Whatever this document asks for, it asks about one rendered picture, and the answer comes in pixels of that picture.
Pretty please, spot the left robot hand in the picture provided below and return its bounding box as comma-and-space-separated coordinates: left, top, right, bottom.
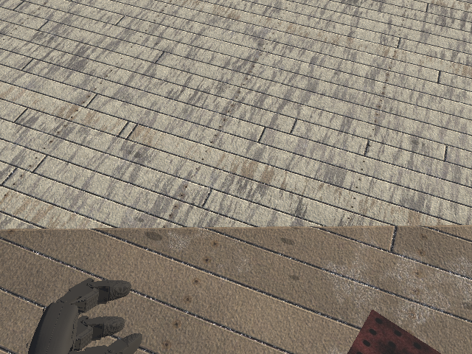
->
26, 278, 142, 354

